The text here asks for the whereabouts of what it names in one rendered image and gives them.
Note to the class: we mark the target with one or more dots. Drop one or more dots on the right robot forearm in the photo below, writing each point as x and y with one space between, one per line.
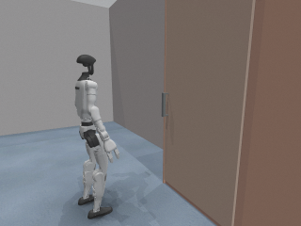
96 119

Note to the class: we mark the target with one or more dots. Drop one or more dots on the wardrobe door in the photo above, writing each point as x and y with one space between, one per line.
208 46
269 180

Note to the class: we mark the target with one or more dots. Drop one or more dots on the handle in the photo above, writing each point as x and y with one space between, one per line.
164 104

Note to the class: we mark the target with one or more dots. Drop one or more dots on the robot right hand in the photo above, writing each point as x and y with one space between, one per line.
109 146

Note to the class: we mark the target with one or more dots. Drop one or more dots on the robot right thigh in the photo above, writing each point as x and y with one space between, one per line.
94 140

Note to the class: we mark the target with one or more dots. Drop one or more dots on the right robot upper arm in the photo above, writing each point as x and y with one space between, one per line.
91 89

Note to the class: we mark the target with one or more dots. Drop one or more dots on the humanoid robot torso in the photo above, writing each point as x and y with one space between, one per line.
81 106

